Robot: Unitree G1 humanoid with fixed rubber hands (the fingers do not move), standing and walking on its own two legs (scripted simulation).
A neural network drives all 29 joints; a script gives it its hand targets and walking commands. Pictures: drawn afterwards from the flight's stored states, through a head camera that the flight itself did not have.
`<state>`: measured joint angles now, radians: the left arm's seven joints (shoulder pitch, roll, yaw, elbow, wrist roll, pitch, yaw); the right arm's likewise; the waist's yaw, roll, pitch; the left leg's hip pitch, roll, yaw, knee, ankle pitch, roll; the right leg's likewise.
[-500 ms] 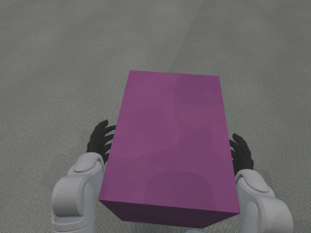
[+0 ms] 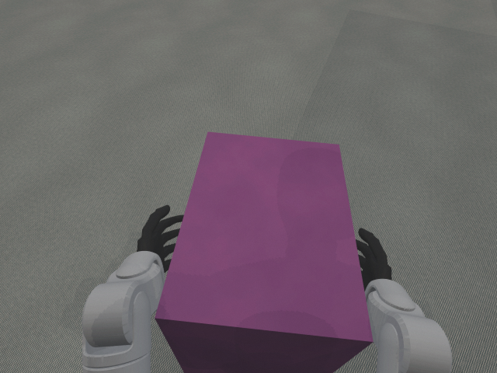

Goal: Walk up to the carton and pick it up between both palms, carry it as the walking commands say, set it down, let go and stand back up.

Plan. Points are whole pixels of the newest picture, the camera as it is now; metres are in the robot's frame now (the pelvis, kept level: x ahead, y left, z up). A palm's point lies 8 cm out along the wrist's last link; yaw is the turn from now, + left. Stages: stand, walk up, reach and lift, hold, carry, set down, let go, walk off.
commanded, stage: carry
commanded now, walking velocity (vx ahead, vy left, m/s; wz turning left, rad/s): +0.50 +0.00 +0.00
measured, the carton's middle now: (260, 259) +0.28 -0.01 +0.01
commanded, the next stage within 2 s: none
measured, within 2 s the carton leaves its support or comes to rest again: neither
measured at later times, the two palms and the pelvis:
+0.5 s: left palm (176, 132) +0.52 +0.15 +0.08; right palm (326, 126) +0.56 -0.16 +0.06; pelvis +0.31 -0.04 +0.00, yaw +4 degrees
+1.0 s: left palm (189, 41) +0.88 +0.17 +0.09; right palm (303, 42) +0.86 -0.14 +0.09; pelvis +0.64 +0.02 +0.01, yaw +1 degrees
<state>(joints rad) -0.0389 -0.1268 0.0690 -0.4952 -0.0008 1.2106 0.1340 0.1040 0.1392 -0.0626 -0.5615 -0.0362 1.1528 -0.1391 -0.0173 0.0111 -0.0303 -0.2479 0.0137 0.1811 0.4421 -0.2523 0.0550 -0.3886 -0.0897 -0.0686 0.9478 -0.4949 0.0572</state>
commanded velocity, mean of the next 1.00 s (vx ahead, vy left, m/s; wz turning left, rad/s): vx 0.50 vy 0.00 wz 0.00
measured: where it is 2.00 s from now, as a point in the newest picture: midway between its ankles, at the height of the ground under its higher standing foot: (244, 155)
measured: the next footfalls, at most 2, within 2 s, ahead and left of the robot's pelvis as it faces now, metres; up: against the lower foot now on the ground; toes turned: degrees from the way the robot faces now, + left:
right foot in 0.18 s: +0.29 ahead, -0.13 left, +0.00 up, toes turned -12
left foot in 0.66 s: +0.61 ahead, +0.12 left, +0.00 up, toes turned +11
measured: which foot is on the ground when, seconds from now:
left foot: down 0.00-0.26, up 0.28-0.64, down 0.66-1.00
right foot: up 0.00-0.16, down 0.18-0.70, up 0.72-1.00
